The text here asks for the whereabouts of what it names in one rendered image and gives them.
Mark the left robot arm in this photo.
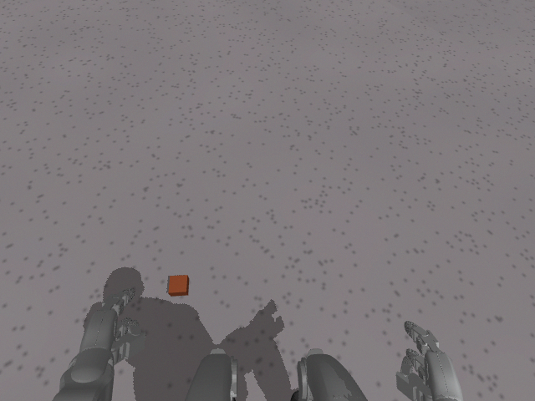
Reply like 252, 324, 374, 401
53, 348, 115, 401

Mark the left robot hand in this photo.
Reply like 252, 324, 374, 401
79, 288, 145, 365

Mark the small box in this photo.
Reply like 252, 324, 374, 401
168, 275, 189, 297

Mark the right robot hand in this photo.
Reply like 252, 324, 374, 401
396, 321, 463, 401

